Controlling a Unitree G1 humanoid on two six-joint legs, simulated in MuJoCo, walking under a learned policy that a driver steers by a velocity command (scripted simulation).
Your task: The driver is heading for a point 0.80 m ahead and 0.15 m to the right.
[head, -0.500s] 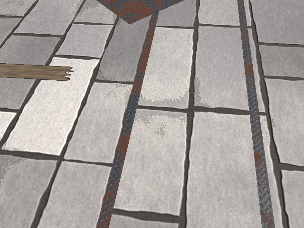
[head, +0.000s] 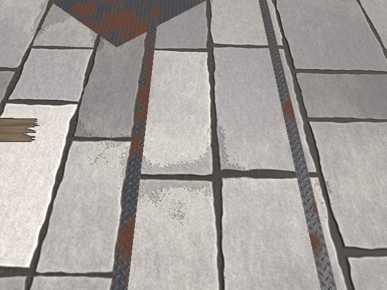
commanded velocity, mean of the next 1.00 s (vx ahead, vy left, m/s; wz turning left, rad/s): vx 0.33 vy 0.00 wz -0.21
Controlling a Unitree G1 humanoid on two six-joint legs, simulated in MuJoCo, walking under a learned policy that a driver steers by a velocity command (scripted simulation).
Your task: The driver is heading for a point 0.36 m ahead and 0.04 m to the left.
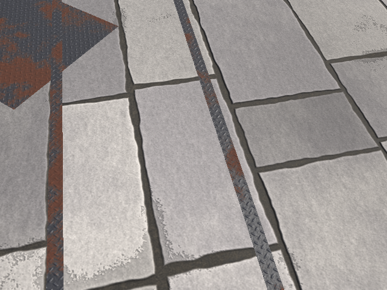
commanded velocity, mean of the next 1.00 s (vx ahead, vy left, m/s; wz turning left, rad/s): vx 0.10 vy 0.00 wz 0.31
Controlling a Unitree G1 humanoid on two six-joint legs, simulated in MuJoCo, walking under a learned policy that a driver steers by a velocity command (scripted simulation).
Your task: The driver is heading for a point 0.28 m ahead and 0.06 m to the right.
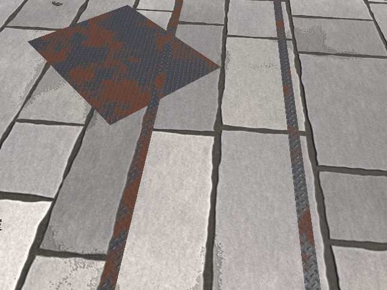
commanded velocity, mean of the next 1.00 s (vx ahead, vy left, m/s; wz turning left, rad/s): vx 0.14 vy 0.00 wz -0.14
